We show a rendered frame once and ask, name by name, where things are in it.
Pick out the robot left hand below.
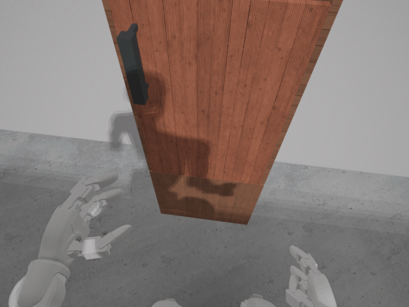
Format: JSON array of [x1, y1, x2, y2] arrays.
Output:
[[38, 172, 132, 267]]

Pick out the robot right hand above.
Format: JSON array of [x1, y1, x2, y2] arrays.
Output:
[[286, 246, 337, 307]]

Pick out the left robot forearm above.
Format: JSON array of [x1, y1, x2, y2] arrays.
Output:
[[8, 259, 71, 307]]

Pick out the robot right shin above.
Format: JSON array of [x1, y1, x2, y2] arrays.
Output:
[[250, 294, 263, 299]]

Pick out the cupboard door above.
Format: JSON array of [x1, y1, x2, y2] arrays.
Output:
[[108, 0, 331, 185]]

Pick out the handle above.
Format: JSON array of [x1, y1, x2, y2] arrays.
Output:
[[116, 24, 149, 105]]

